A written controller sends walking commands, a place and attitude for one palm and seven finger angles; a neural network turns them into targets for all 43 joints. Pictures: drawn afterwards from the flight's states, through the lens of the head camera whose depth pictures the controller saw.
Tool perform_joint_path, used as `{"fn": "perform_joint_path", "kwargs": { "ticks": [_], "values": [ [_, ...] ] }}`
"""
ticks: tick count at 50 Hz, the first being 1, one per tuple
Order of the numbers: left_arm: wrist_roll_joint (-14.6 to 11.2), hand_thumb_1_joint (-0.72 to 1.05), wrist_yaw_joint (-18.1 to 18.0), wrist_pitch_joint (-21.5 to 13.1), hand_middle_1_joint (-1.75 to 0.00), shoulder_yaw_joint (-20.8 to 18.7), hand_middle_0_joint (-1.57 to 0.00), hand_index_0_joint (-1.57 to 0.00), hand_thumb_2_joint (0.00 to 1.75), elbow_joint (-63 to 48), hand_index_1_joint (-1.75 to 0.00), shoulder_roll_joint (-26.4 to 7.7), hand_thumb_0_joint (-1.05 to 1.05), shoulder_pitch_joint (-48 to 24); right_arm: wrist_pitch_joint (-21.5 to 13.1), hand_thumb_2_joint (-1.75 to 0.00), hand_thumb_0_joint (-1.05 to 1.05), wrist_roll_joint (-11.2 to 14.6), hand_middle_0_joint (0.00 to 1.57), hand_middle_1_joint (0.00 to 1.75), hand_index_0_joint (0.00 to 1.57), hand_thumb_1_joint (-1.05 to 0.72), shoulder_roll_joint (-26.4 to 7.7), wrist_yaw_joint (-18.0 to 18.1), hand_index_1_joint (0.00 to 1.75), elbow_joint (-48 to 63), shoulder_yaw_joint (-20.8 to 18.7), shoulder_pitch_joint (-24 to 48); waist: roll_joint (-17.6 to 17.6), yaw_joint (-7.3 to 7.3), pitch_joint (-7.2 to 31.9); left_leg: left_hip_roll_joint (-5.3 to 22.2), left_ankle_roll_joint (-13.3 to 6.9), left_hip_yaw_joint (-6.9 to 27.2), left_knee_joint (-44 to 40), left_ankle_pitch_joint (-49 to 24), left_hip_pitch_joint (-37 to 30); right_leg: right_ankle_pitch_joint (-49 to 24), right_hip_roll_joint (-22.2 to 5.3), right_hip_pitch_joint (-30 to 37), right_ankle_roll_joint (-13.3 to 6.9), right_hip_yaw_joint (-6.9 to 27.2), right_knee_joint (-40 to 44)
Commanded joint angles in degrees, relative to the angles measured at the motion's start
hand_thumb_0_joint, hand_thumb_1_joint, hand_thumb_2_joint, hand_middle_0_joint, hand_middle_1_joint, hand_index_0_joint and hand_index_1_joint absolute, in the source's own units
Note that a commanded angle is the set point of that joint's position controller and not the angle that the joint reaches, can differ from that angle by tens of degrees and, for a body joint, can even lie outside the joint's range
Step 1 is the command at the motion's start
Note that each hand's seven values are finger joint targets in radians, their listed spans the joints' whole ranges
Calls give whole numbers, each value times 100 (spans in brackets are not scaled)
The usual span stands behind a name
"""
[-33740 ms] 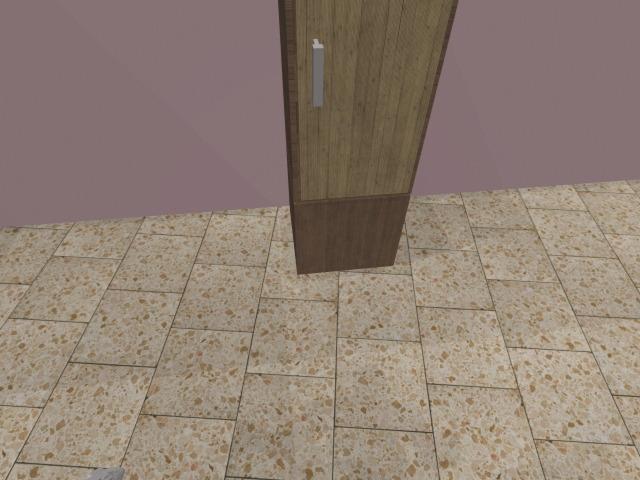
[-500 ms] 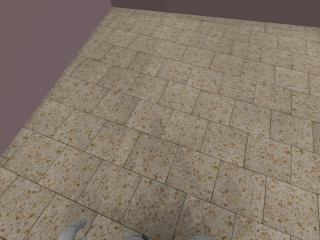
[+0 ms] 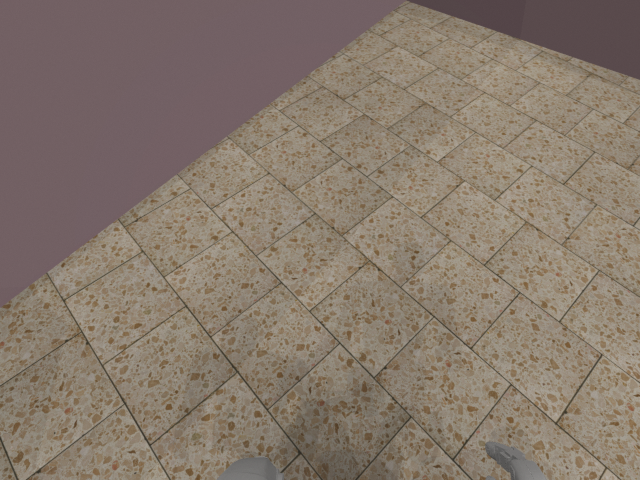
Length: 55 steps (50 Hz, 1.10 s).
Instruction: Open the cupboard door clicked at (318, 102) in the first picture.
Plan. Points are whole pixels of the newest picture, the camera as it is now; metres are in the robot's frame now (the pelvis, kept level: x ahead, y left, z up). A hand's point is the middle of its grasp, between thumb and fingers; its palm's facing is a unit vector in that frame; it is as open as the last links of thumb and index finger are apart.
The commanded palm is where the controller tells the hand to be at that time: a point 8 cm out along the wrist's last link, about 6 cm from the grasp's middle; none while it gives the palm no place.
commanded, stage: turn to face it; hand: left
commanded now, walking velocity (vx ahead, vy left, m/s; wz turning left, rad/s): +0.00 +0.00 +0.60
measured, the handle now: out of the picture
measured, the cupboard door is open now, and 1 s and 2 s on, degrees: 46 46 46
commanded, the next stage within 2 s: none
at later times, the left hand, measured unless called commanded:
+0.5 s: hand out of the picture +0.11 +0.19 -0.14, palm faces +0.24 -0.93 -0.29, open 7.4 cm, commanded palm none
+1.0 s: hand out of the picture -0.05 +0.20 -0.18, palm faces +0.59 -0.76 -0.27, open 7.4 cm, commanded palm none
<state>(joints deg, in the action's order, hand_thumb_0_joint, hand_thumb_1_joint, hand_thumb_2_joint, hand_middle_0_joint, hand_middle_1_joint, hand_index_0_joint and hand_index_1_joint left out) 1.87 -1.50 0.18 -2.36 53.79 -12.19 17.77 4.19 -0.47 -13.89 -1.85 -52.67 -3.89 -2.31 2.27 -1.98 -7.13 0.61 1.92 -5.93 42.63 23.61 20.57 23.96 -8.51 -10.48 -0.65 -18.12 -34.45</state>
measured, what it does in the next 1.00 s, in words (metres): steps on the spot, turning left: left foot, then right foot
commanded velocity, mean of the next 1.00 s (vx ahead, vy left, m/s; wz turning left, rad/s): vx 0.00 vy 0.00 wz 0.60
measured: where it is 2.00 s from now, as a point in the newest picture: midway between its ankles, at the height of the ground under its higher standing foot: outside the picture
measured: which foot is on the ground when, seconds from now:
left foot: up 0.00-0.02, down 0.04-0.44, up 0.46-0.84, down 0.86-1.00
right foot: down 0.00-0.04, up 0.06-0.42, down 0.44-0.86, up 0.88-1.00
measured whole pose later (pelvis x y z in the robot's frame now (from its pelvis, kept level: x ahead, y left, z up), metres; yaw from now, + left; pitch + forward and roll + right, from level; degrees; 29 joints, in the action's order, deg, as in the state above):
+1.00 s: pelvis +0.04 -0.01 +0.00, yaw +35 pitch +1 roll +0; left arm 1.4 -1.1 3.9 -4.6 54.2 -15.5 12.1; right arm 1.2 -1.1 -12.8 -0.4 -51.3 -3.5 -5.4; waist 3.1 -1.0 -5.8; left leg -1.3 -2.6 -3.7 34.4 17.8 18.2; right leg 27.0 -6.9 -27.5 4.8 -3.3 -66.1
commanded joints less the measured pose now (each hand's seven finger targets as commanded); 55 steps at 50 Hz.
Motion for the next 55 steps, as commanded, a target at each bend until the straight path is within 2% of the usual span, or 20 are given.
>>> {"fn": "perform_joint_path", "kwargs": {
  "ticks": [1,2,3,6,8,15,19,20,21,22,23,27,37,39,41,42,43,44,49,55],
  "values": [
    [-117,90,61,-106,-30,-320,-20,-20,90,-535,-30,-997,0,-159,-263,-90,0,-100,20,30,20,-90,-1127,71,30,321,-262,-1103,-585,768,1637,1027,-766,1185,-1727,-2704,-2522,-2361,-679,-1183,265,447,-2011],
    [-131,90,76,-71,-30,-196,-20,-20,90,-860,-30,-656,0,-462,-251,-90,0,-66,20,30,20,-90,-1697,110,30,291,-380,-1419,-2024,899,1665,2502,-1675,3031,-1910,-5137,-2811,1478,50,-2493,561,795,-3258],
    [-72,90,-2,57,-30,-193,-20,-20,90,-982,-30,-821,0,-888,-225,-90,0,-11,20,30,20,-90,-1603,156,30,212,-344,-1581,-1035,917,1515,2590,-1766,2798,-1869,-4980,-2444,1349,13,-2633,521,1570,-3588],
    [-67,90,49,132,-30,-271,-20,-20,90,-628,-30,-710,0,-736,-291,-90,0,-57,20,30,20,-90,-1184,276,30,455,-236,-631,-1014,403,904,1591,-1271,1897,-2133,-3725,-1332,274,71,-2442,600,1849,-3599],
    [-56,90,98,160,-30,-280,-20,-20,90,-496,-30,-676,0,-518,-340,-90,0,-51,20,30,20,-90,-1093,265,30,493,-193,-463,-908,214,854,1269,-1095,1567,-2236,-3326,-1055,-124,152,-2174,612,1805,-3347],
    [-89,90,88,124,-30,-231,-20,-20,90,-772,-30,-523,0,-967,-325,-90,0,-101,20,30,20,-90,-1069,231,30,404,-270,-750,-1133,307,842,1102,-1136,1947,-2083,-3211,-950,4,524,-1615,601,1627,-1674],
    [-130,90,70,31,-30,-243,-20,-20,90,-772,-30,-537,0,-612,-264,-90,0,-87,20,30,20,-90,-1061,237,30,485,-333,-525,-1276,114,1011,961,-974,2243,-1612,-3217,-506,-499,807,-463,499,1504,-198],
    [-129,90,55,-28,-30,-273,-20,-20,90,-719,-30,-610,0,-394,-265,-90,0,-54,20,30,20,-90,-986,233,30,509,-324,-485,-1019,-15,1082,760,-786,2178,-1337,-2903,-231,-1100,746,142,466,1494,643],
    [-78,90,11,-104,-30,-348,-20,-20,90,-678,-30,-931,0,-163,-281,-90,0,-1,20,30,20,-90,-736,203,30,535,-294,-594,-221,-107,1249,363,-447,1854,-684,-1786,582,-1692,-21,1158,269,2153,1305],
    [4,90,-45,-139,-30,-449,-20,-20,90,-640,-30,-1456,0,1,-297,-90,0,27,20,30,20,-90,-347,168,30,652,-231,-692,1472,-180,1401,-545,25,728,862,880,1573,-2846,-1731,1728,-439,3722,1529],
    [-60,90,-74,-110,-30,-386,-20,-20,90,-651,-30,-1421,0,-21,-234,-90,0,-29,20,30,20,-90,-558,185,30,626,-290,-625,1432,-192,1334,-248,15,962,2141,1412,1412,-3485,-2203,1026,-807,3618,1457],
    [-89,90,-73,-111,-30,-190,-20,-20,90,-840,-30,-727,0,-869,-72,-90,0,-40,20,30,20,-90,-359,55,30,267,-205,-695,846,321,815,111,184,769,3174,-59,1377,-3680,-1012,319,-459,1808,1297],
    [-16,90,-57,-103,-30,-359,-20,-20,90,-525,-30,-1053,0,-107,-136,-90,0,-7,20,30,20,-90,-111,-8,30,367,-47,-73,910,-75,861,66,96,-38,343,256,682,-4652,-1322,1025,-522,1052,807],
    [-13,90,-36,-90,-30,-395,-20,-20,90,-489,-30,-1136,0,-140,-171,-90,0,1,20,30,20,-90,-174,3,30,393,-63,-208,1020,8,908,-7,12,-171,-241,79,292,-4647,-1383,909,-450,928,534],
    [-66,90,13,-76,-30,-414,-20,-20,90,-508,-30,-1164,0,-272,-208,-90,0,-39,20,30,20,-90,-404,20,30,328,-127,-684,700,353,1088,-92,-115,-213,-1273,-811,-841,-4117,-1259,256,-135,596,-246],
    [-103,90,48,-44,-30,-393,-20,-20,90,-627,-30,-1015,0,-373,-257,-90,0,-78,20,30,20,-90,-875,34,30,228,-246,-1178,-294,672,1434,624,-461,720,-1738,-2057,-1971,-2678,-911,-810,181,440,-1386],
    [-135,90,95,-28,-30,-252,-20,-20,90,-920,-30,-569,0,-715,-270,-90,0,-109,20,30,20,-90,-1522,74,30,201,-408,-1569,-2084,895,1466,2235,-1322,2911,-2022,-4319,-2518,1364,-10,-2379,575,599,-2834],
    [-68,90,30,77,-30,-235,-20,-20,90,-1067,-30,-681,0,-1032,-249,-90,0,-65,20,30,20,-90,-1569,136,30,76,-385,-1768,-1459,925,1533,2503,-1635,2922,-2054,-4258,-2267,1526,31,-2563,490,1456,-3298],
    [-48,90,102,151,-30,-297,-20,-20,90,-536,-30,-647,0,-712,-361,-90,0,-73,20,30,20,-90,-1025,278,30,400,-205,-682,-876,286,942,1354,-1094,1742,-2305,-3344,-1257,-147,120,-2354,581,1829,-3463],
    [-75,90,81,151,-30,-260,-20,-20,90,-659,-30,-559,0,-838,-356,-90,0,-77,20,30,20,-90,-1040,249,30,327,-231,-853,-887,300,947,1210,-1168,1912,-2237,-3333,-1338,-151,353,-2094,630,1769,-2486]
  ]
}}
